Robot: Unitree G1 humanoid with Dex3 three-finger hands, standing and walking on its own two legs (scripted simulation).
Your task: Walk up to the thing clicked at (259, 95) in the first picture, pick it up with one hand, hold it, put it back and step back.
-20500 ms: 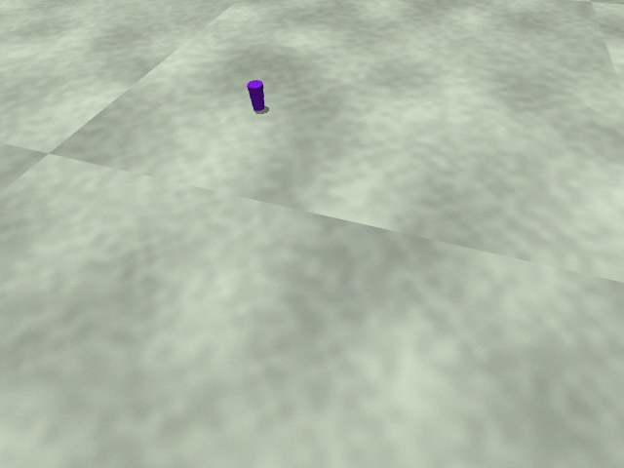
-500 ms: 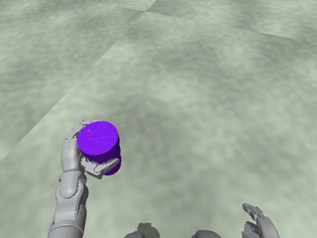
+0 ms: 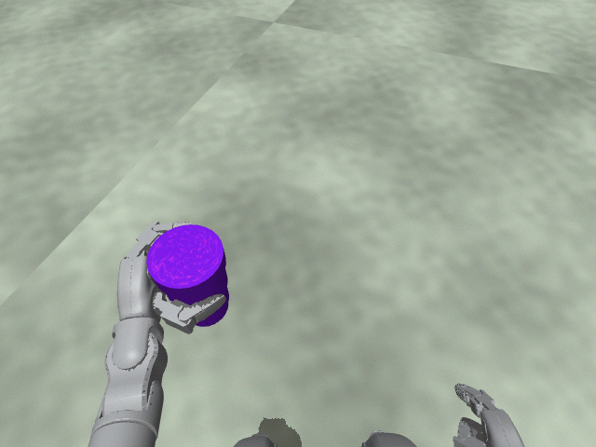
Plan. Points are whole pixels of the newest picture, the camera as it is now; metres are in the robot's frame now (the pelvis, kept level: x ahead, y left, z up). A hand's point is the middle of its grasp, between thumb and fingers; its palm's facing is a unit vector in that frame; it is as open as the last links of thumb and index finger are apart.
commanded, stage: hold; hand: left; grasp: from the side
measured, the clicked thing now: (197, 283) +0.33 +0.17 +0.02
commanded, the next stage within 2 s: crouch in 0.66 s
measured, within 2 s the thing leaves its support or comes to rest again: neither
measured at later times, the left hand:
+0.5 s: hand (190, 278) +0.32 +0.17 +0.04, palm faces +0.13 -0.99 -0.02, open 11.7 cm
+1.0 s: hand (192, 282) +0.33 +0.17 +0.02, palm faces +0.15 -0.99 +0.00, open 11.7 cm
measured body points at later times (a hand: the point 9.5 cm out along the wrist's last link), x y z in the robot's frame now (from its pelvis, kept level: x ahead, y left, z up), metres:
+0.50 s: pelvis +0.00 +0.00 +0.00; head +0.03 +0.01 +0.45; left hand +0.31 +0.22 +0.04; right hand +0.13 -0.24 -0.11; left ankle +0.01 +0.11 -0.71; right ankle +0.01 -0.14 -0.71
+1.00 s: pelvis +0.00 -0.01 -0.01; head +0.04 +0.01 +0.44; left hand +0.31 +0.22 +0.02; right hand +0.12 -0.25 -0.11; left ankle +0.01 +0.11 -0.71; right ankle +0.01 -0.14 -0.71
